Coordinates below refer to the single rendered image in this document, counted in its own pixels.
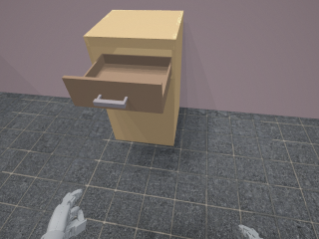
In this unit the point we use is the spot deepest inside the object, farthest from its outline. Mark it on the left robot hand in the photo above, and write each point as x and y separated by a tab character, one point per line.
61	219

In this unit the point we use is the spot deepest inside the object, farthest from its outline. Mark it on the right robot hand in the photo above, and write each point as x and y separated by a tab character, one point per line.
249	233

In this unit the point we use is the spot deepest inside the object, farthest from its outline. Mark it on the cabinet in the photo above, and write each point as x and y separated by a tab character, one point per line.
142	33

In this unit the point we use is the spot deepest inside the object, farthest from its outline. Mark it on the handle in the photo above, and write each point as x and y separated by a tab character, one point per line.
98	102

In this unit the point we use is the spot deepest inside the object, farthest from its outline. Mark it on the drawer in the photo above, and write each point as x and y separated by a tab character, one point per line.
143	79

